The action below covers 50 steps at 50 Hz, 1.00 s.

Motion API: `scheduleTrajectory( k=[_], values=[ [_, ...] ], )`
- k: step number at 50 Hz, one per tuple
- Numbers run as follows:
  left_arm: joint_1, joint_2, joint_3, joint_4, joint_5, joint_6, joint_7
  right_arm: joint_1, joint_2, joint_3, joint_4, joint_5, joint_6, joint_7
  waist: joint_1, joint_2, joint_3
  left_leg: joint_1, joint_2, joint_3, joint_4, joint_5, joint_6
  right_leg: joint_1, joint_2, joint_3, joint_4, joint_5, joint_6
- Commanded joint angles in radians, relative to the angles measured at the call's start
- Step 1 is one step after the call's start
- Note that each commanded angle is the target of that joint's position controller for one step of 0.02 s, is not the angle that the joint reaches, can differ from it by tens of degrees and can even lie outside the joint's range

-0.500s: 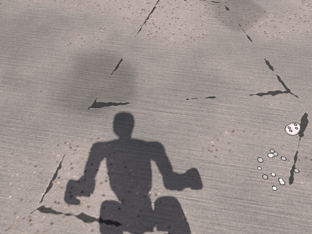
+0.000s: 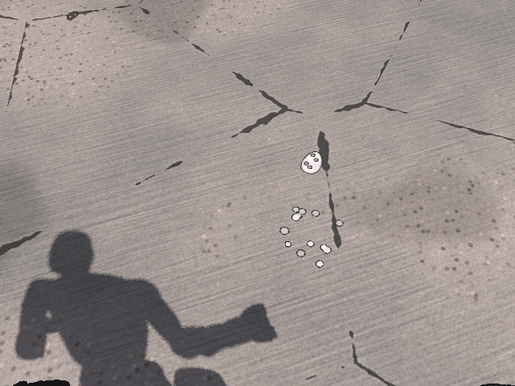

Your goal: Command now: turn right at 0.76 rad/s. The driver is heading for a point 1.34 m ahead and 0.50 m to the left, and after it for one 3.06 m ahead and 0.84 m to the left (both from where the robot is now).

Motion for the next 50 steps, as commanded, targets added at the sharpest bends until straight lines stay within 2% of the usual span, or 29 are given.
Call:
scheduleTrajectory(
  k=[1,3,4,5,6,7,9,11,12,14,16,19,20,21,22,23,25,27,32,38,39,40,41,42,43,44,45,47,50],
  values=[
    [-0.043,0.15,0.041,-0.075,0.0,-0.01,0.0,0.022,-0.109,-0.031,-0.06,0.003,-0.026,0.01,-0.001,-0.203,-0.174,0.092,0.009,0.019,-0.117,0.02,0.02,0.151,-0.236,0.286,-0.081,0.276,-0.141],
    [-0.036,0.115,0.026,-0.066,-0.004,-0.007,-0.001,0.052,-0.114,-0.036,-0.053,-0.005,-0.031,0.014,-0.018,-0.161,-0.168,0.254,0.06,0.024,-0.302,0.2,0.057,0.093,-0.182,0.258,-0.016,0.185,-0.095],
    [0.032,0.062,0.009,-0.055,0.01,-0.008,-0.004,0.037,-0.163,-0.043,-0.073,-0.021,-0.026,0.009,0.02,0.022,-0.189,0.352,0.243,-0.163,-0.358,0.293,0.128,0.015,-0.092,0.159,0.148,-0.119,-0.044],
    [0.034,0.08,0.013,-0.08,0.003,-0.016,-0.004,0.037,-0.218,-0.053,-0.064,-0.048,-0.016,0.007,0.05,0.289,-0.112,0.335,0.402,-0.403,-0.417,0.412,0.309,-0.164,0.059,-0.025,0.341,-0.431,0.021],
    [0.048,0.163,0.036,-0.058,0.018,-0.027,-0.001,0.031,-0.169,-0.043,-0.081,-0.039,-0.02,0.005,0.029,0.231,-0.113,0.305,0.463,-0.477,-0.419,0.348,0.387,-0.203,-0.011,-0.027,0.561,-0.427,0.066],
    [0.034,0.186,0.046,-0.036,0.01,-0.027,-0.003,0.012,-0.125,-0.029,-0.091,-0.026,-0.018,-0.002,0.023,0.153,-0.098,0.279,0.411,-0.367,-0.4,0.291,0.36,-0.198,-0.031,-0.031,0.638,-0.352,0.079],
    [0.021,0.097,0.019,-0.008,0.024,-0.017,0.003,-0.008,-0.074,-0.003,-0.084,-0.005,-0.012,-0.005,0.015,0.091,-0.08,0.255,0.3,-0.255,-0.391,0.201,0.289,-0.16,-0.037,-0.025,0.634,-0.269,0.109],
    [0.029,-0.003,-0.019,0.002,0.037,-0.02,-0.011,-0.029,-0.033,0.021,-0.071,-0.002,-0.002,0.001,0.037,0.121,-0.077,0.228,0.203,-0.15,-0.401,0.184,0.243,-0.056,-0.09,-0.128,0.405,-0.234,0.128],
    [-0.005,-0.017,-0.025,-0.007,0.037,-0.027,-0.014,-0.017,-0.067,0.007,-0.073,0.006,0.011,0.002,0.016,0.167,-0.062,0.232,0.17,-0.136,-0.393,0.212,0.237,-0.022,-0.089,-0.184,0.277,-0.249,0.134],
    [-0.055,0.017,-0.011,-0.012,0.017,-0.039,-0.011,0.072,-0.172,-0.033,-0.068,0.012,0.032,0.0,-0.039,0.215,-0.066,0.312,0.188,-0.213,-0.365,0.269,0.264,-0.013,-0.053,-0.207,0.144,-0.28,0.133],
    [-0.025,0.04,0.001,0.008,-0.001,-0.049,-0.009,0.088,-0.188,-0.043,-0.078,0.022,0.038,-0.004,-0.034,0.212,-0.092,0.368,0.216,-0.304,-0.355,0.294,0.276,0.007,-0.041,-0.182,0.016,-0.202,0.113],
    [0.076,0.061,0.018,0.06,0.002,-0.063,-0.009,0.058,-0.16,-0.044,-0.093,0.053,0.045,-0.019,0.019,0.177,-0.14,0.253,0.172,-0.307,-0.31,0.266,0.207,0.245,-0.081,-0.171,-0.225,0.02,0.05],
    [0.122,0.101,0.029,0.066,0.017,-0.062,-0.005,0.059,-0.122,-0.035,-0.101,0.046,0.043,-0.021,0.027,0.092,-0.172,0.113,0.125,-0.243,-0.203,0.138,0.155,0.384,-0.212,-0.089,-0.217,0.082,-0.003],
    [0.099,0.181,0.05,0.083,0.049,-0.055,-0.01,0.033,-0.078,-0.026,-0.142,0.045,0.034,-0.018,0.001,-0.241,-0.101,-0.108,-0.013,-0.02,-0.044,-0.11,0.09,0.358,-0.392,0.108,-0.237,0.242,-0.129],
    [0.035,0.12,0.036,0.048,0.073,-0.061,-0.011,0.076,-0.142,-0.047,-0.121,0.028,0.029,-0.018,0.005,-0.228,-0.101,-0.145,0.018,0.015,0.192,-0.307,0.04,0.33,-0.513,0.166,-0.238,0.418,-0.221],
    [-0.013,0.064,0.017,0.033,0.069,-0.067,-0.004,0.106,-0.175,-0.064,-0.1,0.028,0.032,-0.012,-0.017,-0.156,-0.099,-0.148,0.047,0.02,0.342,-0.284,0.021,0.311,-0.501,0.099,-0.224,0.503,-0.221],
    [-0.08,0.031,0.008,0.027,0.034,-0.074,0.008,0.146,-0.138,-0.062,-0.074,0.028,0.058,-0.009,-0.042,-0.118,-0.073,-0.191,0.077,0.041,0.445,-0.169,-0.015,0.325,-0.411,-0.055,-0.192,0.522,-0.161],
    [-0.051,0.043,0.011,0.042,0.027,-0.069,0.016,0.104,-0.09,-0.042,-0.1,0.031,0.067,0.002,-0.012,-0.134,-0.048,-0.221,0.103,0.093,0.429,-0.093,-0.039,0.327,-0.376,-0.147,-0.194,0.574,-0.159],
    [0.01,0.108,0.033,0.064,0.031,-0.047,0.013,0.002,-0.06,-0.015,-0.183,0.029,0.067,0.038,0.048,-0.143,-0.062,-0.153,0.146,0.168,0.203,-0.053,-0.029,0.364,-0.419,-0.229,-0.2,0.526,-0.18],
    [-0.031,0.145,0.054,0.077,-0.018,-0.074,-0.027,0.077,-0.114,-0.045,-0.194,0.03,0.1,0.052,-0.018,-0.146,-0.086,0.129,0.093,0.258,-0.096,0.016,0.071,0.281,-0.434,-0.361,-0.04,0.555,-0.092],
    [-0.02,0.121,0.049,0.089,-0.022,-0.079,-0.031,0.162,-0.142,-0.064,-0.168,0.026,0.1,0.041,-0.063,-0.095,-0.125,0.287,0.055,0.254,-0.197,0.11,0.111,0.212,-0.391,-0.418,0.11,0.562,-0.042],
    [0.016,0.092,0.04,0.088,-0.003,-0.089,-0.036,0.267,-0.238,-0.099,-0.153,0.026,0.095,0.019,-0.105,0.073,-0.172,0.546,0.129,0.07,-0.261,0.507,0.19,-0.02,-0.306,-0.454,0.353,0.295,0.048],
    [-0.008,0.005,0.007,0.009,0.055,-0.097,-0.037,0.244,-0.374,-0.114,-0.189,0.008,0.079,0.009,-0.046,0.371,-0.239,0.7,0.414,-0.416,-0.268,0.804,0.426,-0.365,-0.127,-0.389,0.651,-0.477,0.128],
    [-0.082,0.063,0.018,0.016,0.049,-0.095,-0.03,0.241,-0.293,-0.093,-0.2,-0.013,0.048,0.026,-0.12,0.203,-0.327,0.636,0.456,-0.458,-0.332,0.632,0.488,-0.377,-0.128,-0.17,0.76,-0.483,0.118],
    [-0.116,0.085,0.021,0.005,0.022,-0.092,-0.025,0.193,-0.26,-0.077,-0.191,-0.007,0.029,0.026,-0.091,0.147,-0.234,0.551,0.411,-0.369,-0.36,0.488,0.439,-0.386,-0.146,-0.151,0.752,-0.399,0.092],
    [-0.103,0.087,0.024,0.016,0.022,-0.09,-0.016,0.138,-0.23,-0.071,-0.185,0.018,0.024,0.018,-0.05,0.084,-0.155,0.476,0.341,-0.301,-0.374,0.352,0.372,-0.383,-0.167,-0.147,0.676,-0.305,0.078],
    [-0.073,0.108,0.032,0.026,0.032,-0.093,-0.013,0.116,-0.199,-0.06,-0.183,0.044,0.027,0.009,-0.026,0.063,-0.149,0.424,0.298,-0.28,-0.41,0.063,0.331,-0.353,-0.187,-0.141,0.578,-0.217,0.068],
    [-0.059,0.105,0.034,0.035,0.028,-0.103,-0.03,0.085,-0.196,-0.048,-0.201,0.033,0.022,-0.001,-0.01,0.116,-0.126,0.325,0.247,-0.306,-0.489,-0.292,0.319,-0.279,-0.152,-0.165,0.494,-0.088,0.07],
    [-0.087,0.079,0.023,0.038,0.015,-0.132,-0.042,0.123,-0.209,-0.046,-0.186,0.023,0.004,-0.012,-0.022,0.132,-0.081,0.295,0.229,-0.328,-0.517,-0.323,0.318,-0.26,-0.116,-0.16,0.326,-0.036,0.083]
  ],
)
